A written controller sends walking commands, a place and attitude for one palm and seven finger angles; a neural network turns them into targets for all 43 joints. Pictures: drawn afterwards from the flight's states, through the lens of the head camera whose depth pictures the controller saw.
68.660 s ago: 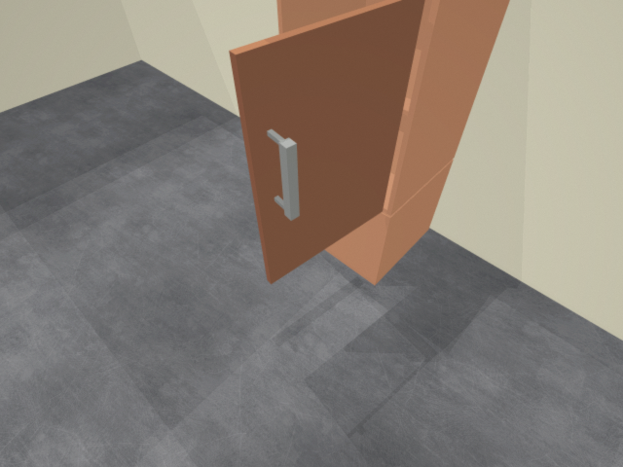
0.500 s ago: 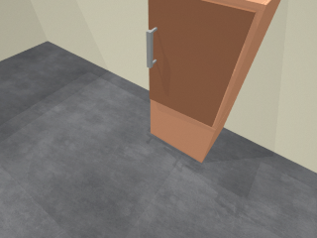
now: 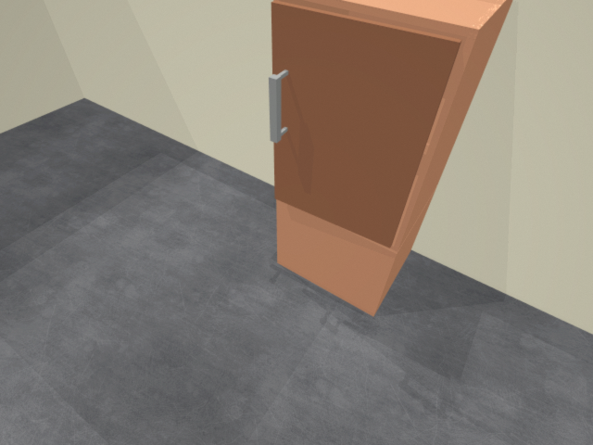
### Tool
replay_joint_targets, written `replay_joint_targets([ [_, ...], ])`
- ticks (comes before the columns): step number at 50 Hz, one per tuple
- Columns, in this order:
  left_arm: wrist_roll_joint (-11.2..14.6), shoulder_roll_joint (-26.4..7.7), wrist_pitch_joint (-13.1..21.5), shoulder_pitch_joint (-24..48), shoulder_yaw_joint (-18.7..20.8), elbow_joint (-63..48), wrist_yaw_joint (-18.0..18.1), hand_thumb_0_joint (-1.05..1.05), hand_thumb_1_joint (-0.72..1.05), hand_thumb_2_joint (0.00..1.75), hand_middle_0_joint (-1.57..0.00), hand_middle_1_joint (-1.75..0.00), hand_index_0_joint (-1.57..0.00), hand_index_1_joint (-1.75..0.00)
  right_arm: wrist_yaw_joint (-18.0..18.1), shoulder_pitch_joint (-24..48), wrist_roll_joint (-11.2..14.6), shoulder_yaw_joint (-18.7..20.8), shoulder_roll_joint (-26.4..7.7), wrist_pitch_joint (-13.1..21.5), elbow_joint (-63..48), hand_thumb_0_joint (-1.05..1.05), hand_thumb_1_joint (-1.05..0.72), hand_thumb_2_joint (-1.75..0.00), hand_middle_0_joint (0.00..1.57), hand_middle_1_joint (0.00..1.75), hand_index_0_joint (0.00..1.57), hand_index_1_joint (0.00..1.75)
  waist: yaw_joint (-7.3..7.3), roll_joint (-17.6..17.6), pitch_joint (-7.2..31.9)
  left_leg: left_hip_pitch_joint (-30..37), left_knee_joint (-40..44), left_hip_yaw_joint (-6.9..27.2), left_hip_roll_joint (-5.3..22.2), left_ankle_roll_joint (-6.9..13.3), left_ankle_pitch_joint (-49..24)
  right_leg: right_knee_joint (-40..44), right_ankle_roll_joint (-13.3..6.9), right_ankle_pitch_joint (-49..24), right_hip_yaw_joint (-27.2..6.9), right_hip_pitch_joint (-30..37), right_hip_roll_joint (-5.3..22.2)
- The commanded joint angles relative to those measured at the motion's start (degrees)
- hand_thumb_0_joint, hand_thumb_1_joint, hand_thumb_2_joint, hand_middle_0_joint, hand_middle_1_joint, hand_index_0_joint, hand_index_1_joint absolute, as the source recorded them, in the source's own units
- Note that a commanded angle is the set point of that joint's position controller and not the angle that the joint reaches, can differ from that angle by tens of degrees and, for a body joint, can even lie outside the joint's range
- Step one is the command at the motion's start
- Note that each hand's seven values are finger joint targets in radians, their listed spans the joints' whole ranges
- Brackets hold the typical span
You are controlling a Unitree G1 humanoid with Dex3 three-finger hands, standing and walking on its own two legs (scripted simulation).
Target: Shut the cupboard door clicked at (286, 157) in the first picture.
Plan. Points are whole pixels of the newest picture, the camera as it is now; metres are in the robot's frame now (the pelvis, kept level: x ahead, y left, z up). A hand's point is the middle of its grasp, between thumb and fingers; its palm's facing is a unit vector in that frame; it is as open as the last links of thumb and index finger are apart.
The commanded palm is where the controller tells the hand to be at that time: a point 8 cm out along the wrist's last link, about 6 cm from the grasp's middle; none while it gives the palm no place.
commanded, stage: let the arm hang, fingers relaxed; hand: left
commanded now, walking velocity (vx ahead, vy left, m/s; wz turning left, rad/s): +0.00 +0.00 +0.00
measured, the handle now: (279, 107) +0.89 +0.09 +0.01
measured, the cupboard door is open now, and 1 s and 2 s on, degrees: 3 3 3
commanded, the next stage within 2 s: look to check the result in 0.10 s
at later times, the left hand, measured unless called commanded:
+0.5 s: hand out of the picture -0.05 +0.16 -0.18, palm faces +0.04 -0.98 -0.17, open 7.3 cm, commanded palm none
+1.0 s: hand out of the picture -0.01 +0.17 -0.19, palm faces +0.11 -0.98 -0.18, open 7.3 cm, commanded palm none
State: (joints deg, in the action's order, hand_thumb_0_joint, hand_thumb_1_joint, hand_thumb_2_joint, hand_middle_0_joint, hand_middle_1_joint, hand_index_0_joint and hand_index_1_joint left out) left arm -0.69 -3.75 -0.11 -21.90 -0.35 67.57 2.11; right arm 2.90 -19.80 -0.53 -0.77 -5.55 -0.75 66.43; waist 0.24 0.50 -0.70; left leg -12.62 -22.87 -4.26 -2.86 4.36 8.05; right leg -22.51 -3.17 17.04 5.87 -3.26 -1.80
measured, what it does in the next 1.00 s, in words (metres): stands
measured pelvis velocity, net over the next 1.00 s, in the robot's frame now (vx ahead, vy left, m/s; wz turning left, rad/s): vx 0.01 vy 0.00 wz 0.07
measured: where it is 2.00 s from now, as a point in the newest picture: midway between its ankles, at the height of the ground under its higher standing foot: outside the picture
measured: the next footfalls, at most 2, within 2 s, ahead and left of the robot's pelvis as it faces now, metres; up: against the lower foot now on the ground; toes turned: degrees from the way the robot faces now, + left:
right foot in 1.58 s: +0.12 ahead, -0.12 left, +0.00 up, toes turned +30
left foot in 1.94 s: -0.01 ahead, +0.10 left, +0.00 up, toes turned +47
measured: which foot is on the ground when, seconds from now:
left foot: down 0.00-1.00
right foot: down 0.00-1.00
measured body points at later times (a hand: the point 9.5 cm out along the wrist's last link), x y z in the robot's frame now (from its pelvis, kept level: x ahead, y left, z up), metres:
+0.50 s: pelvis +0.01 +0.00 +0.00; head +0.01 +0.00 +0.45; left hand -0.05 +0.21 -0.16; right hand -0.03 -0.21 -0.16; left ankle +0.05 +0.07 -0.74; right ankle -0.05 -0.08 -0.74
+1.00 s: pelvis +0.01 +0.00 -0.01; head +0.03 +0.01 +0.44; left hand -0.01 +0.22 -0.17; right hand +0.00 -0.21 -0.17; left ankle +0.05 +0.07 -0.74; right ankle -0.05 -0.08 -0.74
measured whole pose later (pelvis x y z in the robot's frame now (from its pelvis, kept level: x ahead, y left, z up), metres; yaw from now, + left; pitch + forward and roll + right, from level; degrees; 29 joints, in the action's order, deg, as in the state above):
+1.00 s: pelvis +0.01 +0.00 -0.01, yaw +4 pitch -1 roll -1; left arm -1.1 -7.1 -1.4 -16.9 2.1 63.0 2.4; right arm 1.8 -17.7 -0.8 0.7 -7.4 -2.2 63.2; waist 0.9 -0.2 -3.2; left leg -17.8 -30.5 -0.8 -4.4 4.5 11.9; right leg -27.4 -2.8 21.2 9.7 -5.7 -0.6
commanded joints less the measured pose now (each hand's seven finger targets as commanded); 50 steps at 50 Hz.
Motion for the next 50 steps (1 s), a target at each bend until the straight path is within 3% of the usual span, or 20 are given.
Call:
replay_joint_targets([
  [1, 0.3, -5.4, 0.3, -7.3, 0.8, 0.2, 0.6, 0.00, 0.90, 0.90, -0.20, -0.30, -0.20, -0.30, 0.4, -4.6, -0.3, 0.6, -4.6, 0.6, -0.8, 0.00, -0.90, -0.90, 0.20, 0.30, 0.20, 0.30, 0.08, -1.3, -8.1, -0.9, 5.9, 10.4, 8.1, -0.5, 3.8, 6.3, -0.9, -0.8, -8.0, -8.0, 7.9],
  [6, 0.2, -5.4, 0.3, -7.4, 0.9, 0.0, 0.6, 0.00, 0.90, 0.90, -0.20, -0.30, -0.20, -0.30, 0.3, -4.6, -0.3, 0.8, -4.7, 0.5, -1.1, 0.00, -0.90, -0.90, 0.20, 0.30, 0.20, 0.30, 0.06, -1.1, -8.3, -1.0, 6.2, 10.6, 8.1, -0.5, 4.6, 6.1, -0.8, -0.7, -7.8, -8.3, 7.8],
  [12, 0.2, -6.2, 0.6, -7.1, 0.8, -0.3, 0.7, 0.00, 0.90, 0.90, -0.20, -0.30, -0.20, -0.30, 0.2, -4.5, -0.1, 0.8, -5.4, 0.7, -1.2, 0.00, -0.90, -0.90, 0.20, 0.30, 0.20, 0.30, 0.09, 0.4, -6.6, 1.0, 4.7, 9.9, 8.2, -0.3, 0.1, 6.4, -0.6, -2.8, -7.9, -7.7, 8.0],
  [16, 0.3, -6.5, 0.4, -6.6, 0.8, -0.3, 0.7, 0.00, 0.90, 0.90, -0.20, -0.30, -0.20, -0.30, 0.2, -4.2, -0.2, 0.7, -5.5, 0.6, -1.0, 0.00, -0.90, -0.90, 0.20, 0.30, 0.20, 0.30, 0.25, -0.3, -7.9, 0.3, 5.7, 10.4, 8.3, -0.4, 2.1, 6.3, -0.6, -1.8, -7.9, -8.0, 7.9],
  [22, 0.2, -7.3, 0.6, -6.4, 0.8, -0.4, 0.7, 0.00, 0.90, 0.90, -0.20, -0.30, -0.20, -0.30, 0.2, -3.5, 0.0, 0.8, -6.3, 0.8, -1.2, 0.00, -0.90, -0.90, 0.20, 0.30, 0.20, 0.30, 0.15, 0.9, -5.6, 2.5, 4.6, 9.8, 8.4, -0.2, -1.9, 6.6, -0.4, -4.3, -8.0, -6.9, 8.2],
  [39, 0.3, -7.6, 0.7, -4.4, 0.8, -0.7, 0.6, 0.00, 0.90, 0.90, -0.20, -0.30, -0.20, -0.30, 0.2, -2.1, -0.1, 0.7, -6.9, 1.0, -1.0, 0.00, -0.90, -0.90, 0.20, 0.30, 0.20, 0.30, 0.31, -0.5, -6.1, 3.1, 4.3, 9.3, 8.4, -0.5, -4.5, 7.2, -0.1, -6.4, -7.9, -5.8, 8.6],
  [41, 0.3, -7.7, 0.2, -3.8, 1.2, -1.3, 0.8, 0.00, 0.90, 0.90, -0.20, -0.30, -0.20, -0.30, 0.0, -2.3, -0.2, 0.8, -6.6, 0.6, -1.4, 0.00, -0.90, -0.90, 0.20, 0.30, 0.20, 0.30, 0.36, -0.5, -6.5, 0.5, 3.0, 10.0, 8.1, -0.6, -5.0, 5.1, 0.0, -6.3, -6.6, -4.9, 8.9],
  [45, 0.1, -9.7, -0.7, -2.0, 3.0, -3.9, 1.0, 0.00, 0.90, 0.90, -0.20, -0.30, -0.20, -0.30, -0.4, -0.7, -0.4, 2.1, -8.3, -0.3, -3.8, 0.00, -0.90, -0.90, 0.20, 0.30, 0.20, 0.30, -0.12, -0.8, -6.0, -6.6, -0.2, 12.7, 8.1, -0.1, -2.8, 1.1, -1.0, -3.9, -4.9, -3.5, 10.4],
  [47, -0.2, -11.1, -0.9, -1.1, 3.8, -5.4, 1.0, 0.00, 0.90, 0.90, -0.20, -0.30, -0.20, -0.30, -0.7, -0.1, -0.5, 2.7, -8.9, -0.7, -5.3, 0.00, -0.90, -0.90, 0.20, 0.30, 0.20, 0.30, -0.26, 1.0, -5.0, -10.3, -3.5, 13.0, 7.0, -0.4, -1.9, 0.5, -2.6, -3.6, -5.2, -1.9, 12.6],
  [49, -0.4, -12.4, -1.0, 0.5, 4.6, -7.3, 1.0, 0.00, 0.90, 0.90, -0.20, -0.30, -0.20, -0.30, -1.0, 0.3, -0.8, 3.3, -8.4, -1.3, -6.9, 0.00, -0.90, -0.90, 0.20, 0.30, 0.20, 0.30, -0.13, 4.5, -3.8, -12.8, -11.7, 8.3, 4.9, -1.7, 0.5, 1.6, -5.3, -5.7, -7.1, -1.2, 18.2],
  [50, -0.5, -12.7, -0.9, 1.8, 4.9, -8.5, 1.1, 0.00, 0.90, 0.90, -0.20, -0.30, -0.20, -0.30, -1.1, 0.7, -0.9, 3.7, -8.2, -1.6, -7.7, 0.00, -0.90, -0.90, 0.20, 0.30, 0.20, 0.30, 0.02, 6.1, -3.5, -13.0, -18.7, 5.1, 4.1, -2.7, 6.2, 2.1, -7.4, -10.1, -8.1, -2.1, 21.8],
])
